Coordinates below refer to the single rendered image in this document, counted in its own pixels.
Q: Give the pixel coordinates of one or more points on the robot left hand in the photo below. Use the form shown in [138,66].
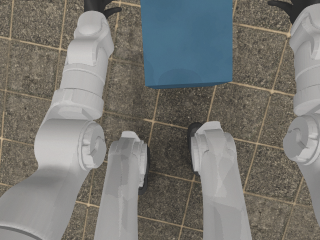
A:
[99,6]

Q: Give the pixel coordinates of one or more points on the robot right thigh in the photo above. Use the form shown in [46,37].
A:
[224,209]

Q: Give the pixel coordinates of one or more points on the left robot upper arm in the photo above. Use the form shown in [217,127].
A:
[40,207]

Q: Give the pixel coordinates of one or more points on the right robot upper arm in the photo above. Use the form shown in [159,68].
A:
[302,145]

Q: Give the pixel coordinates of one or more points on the right robot forearm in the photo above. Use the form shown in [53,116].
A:
[305,43]

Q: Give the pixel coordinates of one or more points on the robot right hand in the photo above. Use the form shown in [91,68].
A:
[293,10]

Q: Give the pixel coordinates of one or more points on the left robot shin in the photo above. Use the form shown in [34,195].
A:
[113,147]

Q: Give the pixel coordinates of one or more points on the left robot forearm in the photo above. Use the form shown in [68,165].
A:
[84,74]

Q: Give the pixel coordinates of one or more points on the carton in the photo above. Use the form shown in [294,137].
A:
[187,43]

